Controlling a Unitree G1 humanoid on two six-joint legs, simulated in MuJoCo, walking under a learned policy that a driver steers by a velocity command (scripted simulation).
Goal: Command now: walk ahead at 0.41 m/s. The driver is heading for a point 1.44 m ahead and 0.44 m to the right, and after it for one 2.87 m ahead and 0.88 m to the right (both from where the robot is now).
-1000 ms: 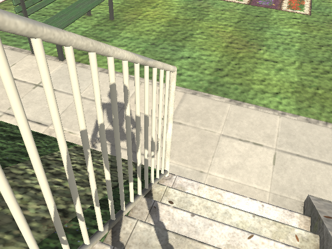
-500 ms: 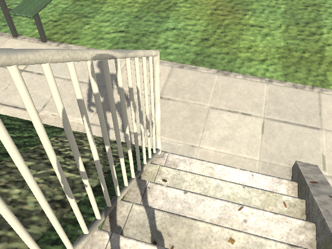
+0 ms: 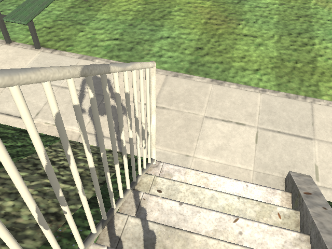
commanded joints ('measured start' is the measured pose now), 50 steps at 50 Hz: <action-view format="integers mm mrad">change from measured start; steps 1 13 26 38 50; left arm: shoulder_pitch -73 -127 183 328 126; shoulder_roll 76 -12 67 -10 -13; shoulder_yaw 19 -44 -31 -57 -16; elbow -62 -79 81 146 12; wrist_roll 10 18 17 26 72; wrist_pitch -10 -44 -120 -108 24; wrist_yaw -15 -19 5 25 31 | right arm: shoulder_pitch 58 215 43 -470 139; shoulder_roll -105 -43 61 44 -17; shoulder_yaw -12 -7 -23 -4 -8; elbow -12 102 119 -146 -22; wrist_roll -2 -26 -33 5 14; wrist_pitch -25 -1 67 2 -36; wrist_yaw -11 -49 -6 25 -29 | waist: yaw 14 -80 -57 184 42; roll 89 31 -93 -35 -71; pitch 84 158 73 220 -20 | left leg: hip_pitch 26 -196 -458 -457 -7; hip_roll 239 130 90 87 504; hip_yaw -299 -211 -132 -84 -403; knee -132 428 619 -133 -104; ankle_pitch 347 254 567 886 902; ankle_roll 172 135 -47 -5 143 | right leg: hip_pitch -280 115 -68 73 -540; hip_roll -16 -28 -234 -152 -47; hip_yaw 23 -122 164 160 57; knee -2 -695 -629 -328 591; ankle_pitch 275 663 537 130 126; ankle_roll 13 -6 -185 -135 12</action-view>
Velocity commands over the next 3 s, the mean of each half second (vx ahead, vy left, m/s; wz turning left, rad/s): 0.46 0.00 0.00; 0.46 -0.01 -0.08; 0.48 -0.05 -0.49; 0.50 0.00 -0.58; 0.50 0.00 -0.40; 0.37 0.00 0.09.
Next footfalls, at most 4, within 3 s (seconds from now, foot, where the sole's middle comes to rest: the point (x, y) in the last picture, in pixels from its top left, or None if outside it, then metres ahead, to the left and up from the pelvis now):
0.30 right None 0.20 -0.07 -0.94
0.86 left None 0.55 0.14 -1.13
1.44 right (179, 248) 0.75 -0.10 -1.31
2.00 left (167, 213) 1.07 -0.06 -1.50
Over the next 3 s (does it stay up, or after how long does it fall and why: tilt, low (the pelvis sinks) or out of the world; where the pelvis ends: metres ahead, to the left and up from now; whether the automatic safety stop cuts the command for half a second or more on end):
stays up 1.32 -0.43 -1.00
